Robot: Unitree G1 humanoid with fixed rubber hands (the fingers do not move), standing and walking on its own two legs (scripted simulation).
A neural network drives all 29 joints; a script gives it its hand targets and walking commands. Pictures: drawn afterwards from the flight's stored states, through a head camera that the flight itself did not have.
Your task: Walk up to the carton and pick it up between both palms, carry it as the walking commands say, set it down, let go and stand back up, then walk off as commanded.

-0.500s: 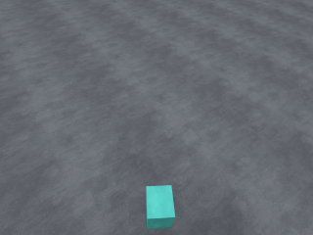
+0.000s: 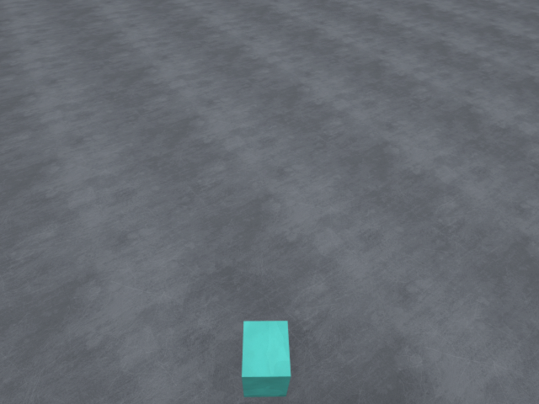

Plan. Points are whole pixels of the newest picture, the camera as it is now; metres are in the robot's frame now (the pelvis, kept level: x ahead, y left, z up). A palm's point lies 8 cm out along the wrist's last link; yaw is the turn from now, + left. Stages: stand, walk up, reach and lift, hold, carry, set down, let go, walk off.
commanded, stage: walk up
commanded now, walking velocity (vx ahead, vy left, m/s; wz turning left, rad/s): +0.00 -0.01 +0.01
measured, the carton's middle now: (265, 359) +0.43 +0.02 -0.66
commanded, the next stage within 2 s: none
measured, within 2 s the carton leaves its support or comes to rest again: neither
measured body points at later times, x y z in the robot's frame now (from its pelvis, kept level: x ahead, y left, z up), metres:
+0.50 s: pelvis +0.00 -0.02 +0.01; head +0.01 -0.02 +0.46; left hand +0.06 +0.23 -0.13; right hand +0.06 -0.27 -0.14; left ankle +0.02 +0.11 -0.73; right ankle +0.02 -0.13 -0.73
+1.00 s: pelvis -0.01 +0.08 +0.01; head -0.02 +0.10 +0.45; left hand +0.04 +0.33 -0.14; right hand +0.06 -0.17 -0.12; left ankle +0.02 +0.18 -0.73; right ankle +0.00 -0.11 -0.71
